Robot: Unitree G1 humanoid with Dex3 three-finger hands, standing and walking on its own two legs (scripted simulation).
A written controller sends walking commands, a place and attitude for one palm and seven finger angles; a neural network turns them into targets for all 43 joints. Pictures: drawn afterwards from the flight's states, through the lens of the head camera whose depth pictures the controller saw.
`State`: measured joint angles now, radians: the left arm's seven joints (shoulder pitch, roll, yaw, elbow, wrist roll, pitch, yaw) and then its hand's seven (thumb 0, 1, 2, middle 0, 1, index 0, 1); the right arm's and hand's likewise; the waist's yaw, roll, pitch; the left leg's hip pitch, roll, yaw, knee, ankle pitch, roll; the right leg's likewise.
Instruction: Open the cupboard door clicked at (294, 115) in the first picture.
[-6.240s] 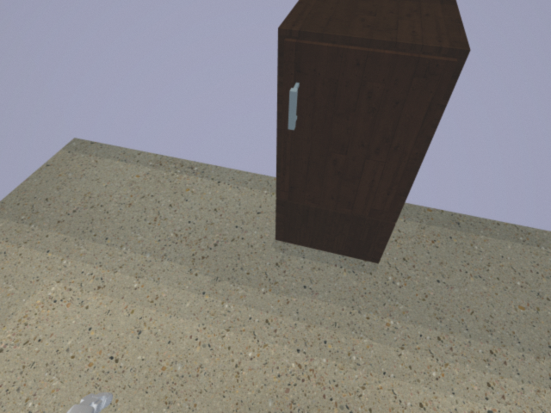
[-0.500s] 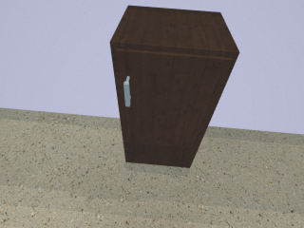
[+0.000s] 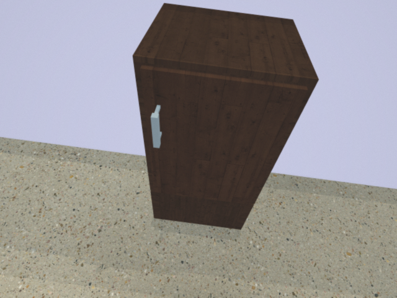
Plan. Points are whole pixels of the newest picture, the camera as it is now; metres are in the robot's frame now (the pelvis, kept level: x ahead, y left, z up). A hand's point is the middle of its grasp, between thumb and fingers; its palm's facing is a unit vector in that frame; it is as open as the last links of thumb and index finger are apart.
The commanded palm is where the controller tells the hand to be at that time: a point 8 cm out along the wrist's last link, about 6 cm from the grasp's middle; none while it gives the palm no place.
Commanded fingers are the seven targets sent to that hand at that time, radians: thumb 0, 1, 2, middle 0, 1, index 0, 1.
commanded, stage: come to a stop and stand still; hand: left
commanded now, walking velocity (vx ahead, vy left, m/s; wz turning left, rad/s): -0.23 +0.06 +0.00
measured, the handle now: (157, 126) +0.57 +0.17 -0.02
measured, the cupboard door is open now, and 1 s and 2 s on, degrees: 0 0 0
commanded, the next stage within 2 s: look again from close up in 1.48 s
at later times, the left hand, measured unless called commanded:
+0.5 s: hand out of the picture +0.07 +0.16 -0.17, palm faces +0.05 -0.98 -0.21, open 7.4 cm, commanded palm none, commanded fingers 0.00 0.90 0.90 -0.20 -0.30 -0.20 -0.30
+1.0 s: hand out of the picture +0.01 +0.15 -0.16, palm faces -0.04 -0.98 -0.21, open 7.3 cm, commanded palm none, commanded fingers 0.00 0.90 0.90 -0.20 -0.30 -0.20 -0.30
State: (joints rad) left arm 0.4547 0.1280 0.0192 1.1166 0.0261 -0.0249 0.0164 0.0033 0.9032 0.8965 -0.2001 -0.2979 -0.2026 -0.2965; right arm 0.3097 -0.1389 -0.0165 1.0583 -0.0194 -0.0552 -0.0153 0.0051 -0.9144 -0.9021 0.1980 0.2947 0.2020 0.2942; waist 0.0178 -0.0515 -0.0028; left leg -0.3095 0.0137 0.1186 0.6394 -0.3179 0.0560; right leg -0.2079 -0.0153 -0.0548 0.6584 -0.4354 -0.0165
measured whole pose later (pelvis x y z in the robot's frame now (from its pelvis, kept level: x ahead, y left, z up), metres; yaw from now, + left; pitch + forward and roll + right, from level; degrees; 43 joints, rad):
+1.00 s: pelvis +0.00 -0.02 +0.01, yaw +0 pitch +1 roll -2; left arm 0.28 0.14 -0.01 1.06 0.02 -0.02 0.03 0.01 0.92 0.90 -0.20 -0.30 -0.20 -0.30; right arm 0.33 -0.15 -0.01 1.05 -0.02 0.00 -0.01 0.00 -0.91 -0.90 0.20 0.29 0.20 0.29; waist -0.04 0.06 0.05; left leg -0.31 0.04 0.05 0.61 -0.32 0.02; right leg -0.25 0.03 -0.06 0.54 -0.31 -0.02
